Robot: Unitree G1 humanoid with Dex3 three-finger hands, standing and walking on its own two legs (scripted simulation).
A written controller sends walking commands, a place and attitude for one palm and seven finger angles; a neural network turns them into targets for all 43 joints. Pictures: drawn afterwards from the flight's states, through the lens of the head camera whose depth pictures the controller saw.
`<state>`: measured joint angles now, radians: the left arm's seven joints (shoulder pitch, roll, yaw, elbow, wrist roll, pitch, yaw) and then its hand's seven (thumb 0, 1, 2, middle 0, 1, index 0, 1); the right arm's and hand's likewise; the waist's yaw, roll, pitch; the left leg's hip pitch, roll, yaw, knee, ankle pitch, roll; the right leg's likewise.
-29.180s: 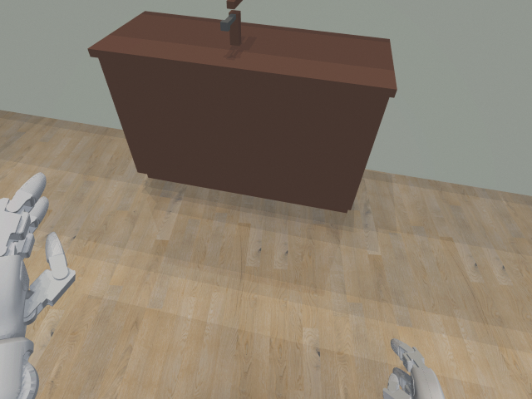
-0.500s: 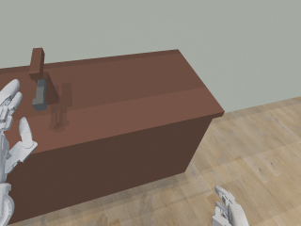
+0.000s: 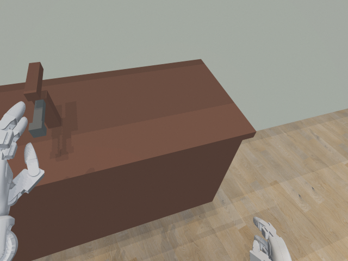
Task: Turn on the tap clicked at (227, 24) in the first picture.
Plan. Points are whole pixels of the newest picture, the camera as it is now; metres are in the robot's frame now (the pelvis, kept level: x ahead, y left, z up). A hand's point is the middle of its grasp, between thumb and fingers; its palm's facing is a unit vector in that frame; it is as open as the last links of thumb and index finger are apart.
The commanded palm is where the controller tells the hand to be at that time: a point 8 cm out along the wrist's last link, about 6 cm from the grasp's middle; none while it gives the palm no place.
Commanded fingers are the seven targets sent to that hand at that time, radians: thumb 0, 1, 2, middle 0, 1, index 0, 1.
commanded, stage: come to a stop and stand still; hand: left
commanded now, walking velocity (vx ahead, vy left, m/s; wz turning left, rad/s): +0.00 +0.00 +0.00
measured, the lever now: (37, 129) +0.37 +0.37 +0.07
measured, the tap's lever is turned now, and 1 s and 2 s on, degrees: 0 0 0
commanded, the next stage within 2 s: look again from close up in 1.20 s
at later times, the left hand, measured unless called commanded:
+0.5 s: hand (28, 148) +0.24 +0.27 +0.19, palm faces +0.43 -0.80 -0.42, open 7.5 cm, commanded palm +0.15 +0.28 +0.17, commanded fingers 0.00 0.90 0.90 -0.20 -0.30 -0.20 -0.30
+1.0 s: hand (37, 170) +0.22 +0.26 +0.14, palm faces +0.34 -0.87 -0.36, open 7.5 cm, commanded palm +0.16 +0.30 +0.17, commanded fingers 0.00 0.90 0.90 -0.20 -0.30 -0.20 -0.30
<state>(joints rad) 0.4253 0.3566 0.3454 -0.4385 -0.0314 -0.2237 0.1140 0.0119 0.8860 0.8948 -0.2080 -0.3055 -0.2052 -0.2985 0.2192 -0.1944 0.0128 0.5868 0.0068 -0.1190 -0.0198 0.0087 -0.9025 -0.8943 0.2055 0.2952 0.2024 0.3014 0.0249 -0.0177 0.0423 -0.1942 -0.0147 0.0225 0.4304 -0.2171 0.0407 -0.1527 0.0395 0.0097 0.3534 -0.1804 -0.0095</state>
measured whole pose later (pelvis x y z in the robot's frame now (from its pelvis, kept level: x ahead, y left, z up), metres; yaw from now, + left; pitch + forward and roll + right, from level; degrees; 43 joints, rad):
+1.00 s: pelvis +0.00 +0.02 +0.00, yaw -2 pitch +0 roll -2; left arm 0.38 0.36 0.33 -0.36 -0.02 -0.24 0.08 0.01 0.89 0.89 -0.21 -0.31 -0.20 -0.30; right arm 0.21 -0.19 0.03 0.56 0.01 -0.13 -0.02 0.01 -0.90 -0.89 0.21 0.30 0.20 0.30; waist 0.02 -0.02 0.01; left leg -0.22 -0.03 0.06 0.45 -0.22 0.07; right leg -0.20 0.02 0.04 0.38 -0.18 0.02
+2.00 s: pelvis -0.02 -0.01 -0.01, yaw +1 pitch -3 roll +1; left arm 0.39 0.32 0.30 -0.35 -0.07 0.02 0.04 0.01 0.89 0.90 -0.20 -0.30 -0.20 -0.30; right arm 0.19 -0.23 0.04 0.62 -0.01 -0.11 0.00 0.01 -0.90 -0.89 0.21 0.30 0.20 0.30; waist 0.02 0.02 -0.02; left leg -0.25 -0.03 0.03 0.53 -0.24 0.03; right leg -0.25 0.02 0.00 0.57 -0.27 -0.03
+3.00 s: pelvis +0.02 -0.02 -0.02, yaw +3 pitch +2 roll +0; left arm 0.49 0.23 0.27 -0.44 -0.18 0.01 0.15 0.01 0.89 0.90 -0.20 -0.30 -0.20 -0.30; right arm 0.21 -0.21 0.04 0.63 0.01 -0.23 -0.09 0.01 -0.90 -0.89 0.21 0.30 0.20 0.30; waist 0.08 0.04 -0.09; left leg -0.34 -0.03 -0.04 0.66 -0.35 0.01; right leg -0.30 0.03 -0.06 0.64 -0.37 -0.04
